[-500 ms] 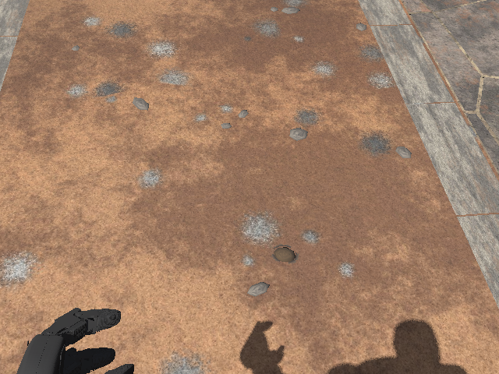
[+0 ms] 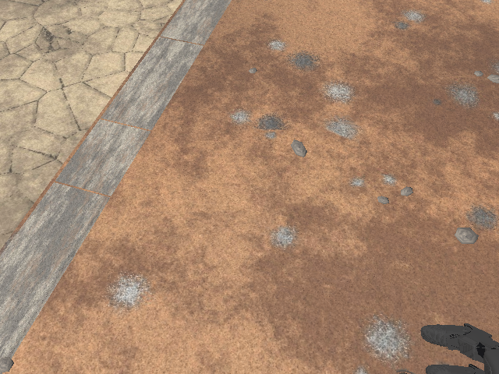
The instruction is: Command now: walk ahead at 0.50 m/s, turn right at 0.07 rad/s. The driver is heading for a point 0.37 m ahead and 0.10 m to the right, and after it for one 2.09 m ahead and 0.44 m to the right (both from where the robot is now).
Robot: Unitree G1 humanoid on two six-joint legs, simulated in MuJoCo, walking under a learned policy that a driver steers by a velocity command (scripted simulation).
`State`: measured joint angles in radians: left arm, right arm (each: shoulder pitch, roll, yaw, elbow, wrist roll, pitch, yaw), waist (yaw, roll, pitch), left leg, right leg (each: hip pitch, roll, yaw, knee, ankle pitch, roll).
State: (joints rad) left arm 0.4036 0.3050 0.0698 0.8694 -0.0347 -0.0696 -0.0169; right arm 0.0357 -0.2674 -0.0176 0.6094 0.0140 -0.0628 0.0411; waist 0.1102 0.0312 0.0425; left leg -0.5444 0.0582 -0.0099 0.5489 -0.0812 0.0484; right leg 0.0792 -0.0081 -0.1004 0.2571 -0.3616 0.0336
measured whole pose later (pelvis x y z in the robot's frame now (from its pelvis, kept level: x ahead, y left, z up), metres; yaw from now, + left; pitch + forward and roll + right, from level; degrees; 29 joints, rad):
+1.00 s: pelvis +0.38 -0.02 +0.00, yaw -24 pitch +1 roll -1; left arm 0.12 0.24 0.02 0.70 0.03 0.01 0.00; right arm 0.23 -0.27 -0.04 0.76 -0.01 0.00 -0.02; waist -0.02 0.01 0.01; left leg -0.33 0.05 -0.06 0.57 -0.25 -0.05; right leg -0.34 0.10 0.07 0.55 -0.22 -0.04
